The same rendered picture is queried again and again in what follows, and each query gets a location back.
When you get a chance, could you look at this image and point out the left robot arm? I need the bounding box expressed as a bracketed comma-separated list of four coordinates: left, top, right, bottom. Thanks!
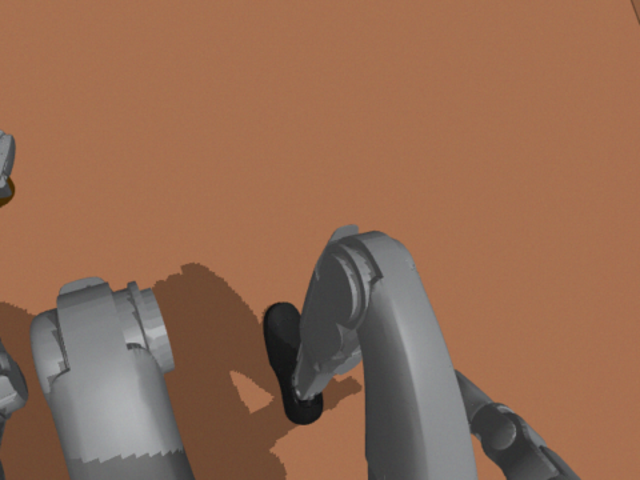
[0, 338, 28, 480]

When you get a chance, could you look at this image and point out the can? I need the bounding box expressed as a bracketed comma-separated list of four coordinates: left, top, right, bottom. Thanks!
[0, 177, 15, 207]

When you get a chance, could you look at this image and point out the right robot hand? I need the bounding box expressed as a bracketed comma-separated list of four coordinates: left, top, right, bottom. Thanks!
[454, 369, 495, 435]

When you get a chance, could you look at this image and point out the right robot arm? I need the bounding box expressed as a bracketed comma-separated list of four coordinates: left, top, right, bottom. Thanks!
[471, 403, 581, 480]

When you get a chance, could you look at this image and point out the right robot foot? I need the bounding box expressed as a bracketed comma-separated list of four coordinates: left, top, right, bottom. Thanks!
[263, 302, 323, 425]

